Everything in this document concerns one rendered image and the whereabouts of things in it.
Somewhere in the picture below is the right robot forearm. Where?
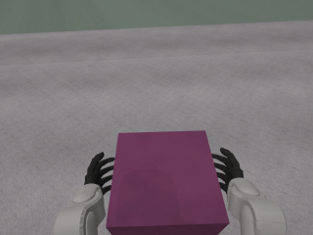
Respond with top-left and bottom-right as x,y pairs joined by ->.
227,177 -> 288,235

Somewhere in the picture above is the robot right hand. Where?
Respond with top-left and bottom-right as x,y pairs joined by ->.
211,147 -> 244,194

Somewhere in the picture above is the robot left hand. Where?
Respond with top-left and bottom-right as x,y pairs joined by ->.
84,152 -> 115,195

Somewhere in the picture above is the carton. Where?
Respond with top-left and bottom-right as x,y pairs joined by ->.
106,130 -> 230,235

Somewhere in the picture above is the left robot forearm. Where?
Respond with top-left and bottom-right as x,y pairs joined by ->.
53,183 -> 106,235

